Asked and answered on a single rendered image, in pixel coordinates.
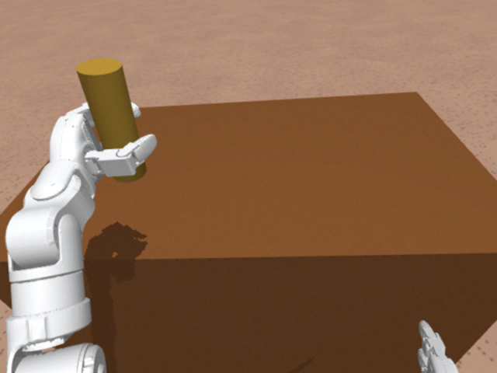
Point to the right robot hand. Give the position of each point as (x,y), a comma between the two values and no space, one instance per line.
(431,356)

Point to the can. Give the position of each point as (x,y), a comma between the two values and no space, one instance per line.
(105,88)

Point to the left robot hand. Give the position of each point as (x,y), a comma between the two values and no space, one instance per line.
(74,139)

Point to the left robot arm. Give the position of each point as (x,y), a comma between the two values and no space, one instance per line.
(44,244)

